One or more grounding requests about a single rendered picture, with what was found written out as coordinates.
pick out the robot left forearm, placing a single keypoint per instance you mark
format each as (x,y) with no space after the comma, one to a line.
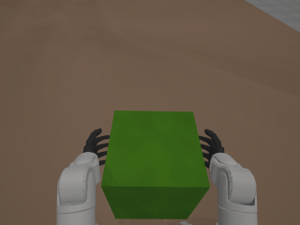
(76,191)

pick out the carton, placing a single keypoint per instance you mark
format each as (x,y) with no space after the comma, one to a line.
(154,167)

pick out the left robot hand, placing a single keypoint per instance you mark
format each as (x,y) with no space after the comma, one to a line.
(92,145)

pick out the robot right forearm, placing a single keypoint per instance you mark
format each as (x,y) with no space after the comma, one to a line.
(236,191)

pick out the right robot hand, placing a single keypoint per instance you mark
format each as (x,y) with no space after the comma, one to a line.
(215,146)

